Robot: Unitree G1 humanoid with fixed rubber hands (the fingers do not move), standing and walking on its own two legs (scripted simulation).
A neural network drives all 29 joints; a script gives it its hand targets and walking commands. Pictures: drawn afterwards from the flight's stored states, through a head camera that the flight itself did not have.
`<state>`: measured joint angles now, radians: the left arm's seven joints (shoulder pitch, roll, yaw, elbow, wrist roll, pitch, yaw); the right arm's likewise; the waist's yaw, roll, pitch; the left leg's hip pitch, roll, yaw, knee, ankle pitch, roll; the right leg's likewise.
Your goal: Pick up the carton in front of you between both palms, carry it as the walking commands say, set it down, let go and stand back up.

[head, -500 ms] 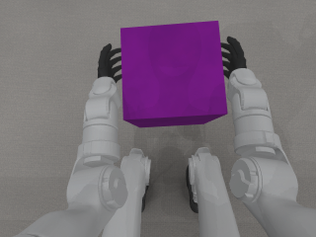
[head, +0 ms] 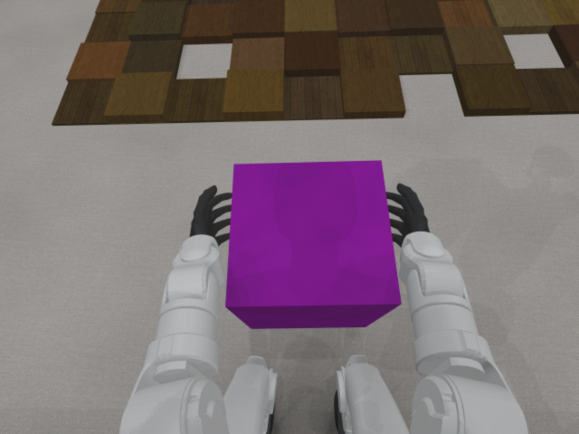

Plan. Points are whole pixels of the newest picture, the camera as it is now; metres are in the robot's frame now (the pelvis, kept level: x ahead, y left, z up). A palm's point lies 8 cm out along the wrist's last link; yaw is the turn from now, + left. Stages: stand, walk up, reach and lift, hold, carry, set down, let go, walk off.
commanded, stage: reach and lift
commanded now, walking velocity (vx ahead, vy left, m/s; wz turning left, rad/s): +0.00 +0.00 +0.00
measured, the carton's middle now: (307, 255) +0.38 +0.00 -0.10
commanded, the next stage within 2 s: hold in 1.58 s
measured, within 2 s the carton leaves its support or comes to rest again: neither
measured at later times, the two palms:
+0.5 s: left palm (162, 215) +0.34 +0.15 +0.12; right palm (456, 222) +0.34 -0.15 +0.12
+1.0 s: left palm (153, 209) +0.33 +0.15 +0.15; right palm (471, 216) +0.33 -0.15 +0.14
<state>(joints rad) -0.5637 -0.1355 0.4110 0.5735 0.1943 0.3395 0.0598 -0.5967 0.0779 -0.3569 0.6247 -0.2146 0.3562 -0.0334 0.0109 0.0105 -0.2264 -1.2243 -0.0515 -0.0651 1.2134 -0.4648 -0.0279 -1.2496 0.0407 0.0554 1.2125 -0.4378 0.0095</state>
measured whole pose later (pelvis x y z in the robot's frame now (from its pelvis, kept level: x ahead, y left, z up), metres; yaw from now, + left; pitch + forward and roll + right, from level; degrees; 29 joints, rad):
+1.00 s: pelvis +0.03 +0.00 +0.12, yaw +0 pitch -4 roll +0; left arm -0.35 -0.18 0.34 0.39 0.31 0.59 -0.02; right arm -0.35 0.17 -0.32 0.38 -0.31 0.61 0.01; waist 0.00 0.01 0.03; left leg -0.17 -0.02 -0.08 0.47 -0.23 -0.01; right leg -0.19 0.02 0.07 0.46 -0.20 0.01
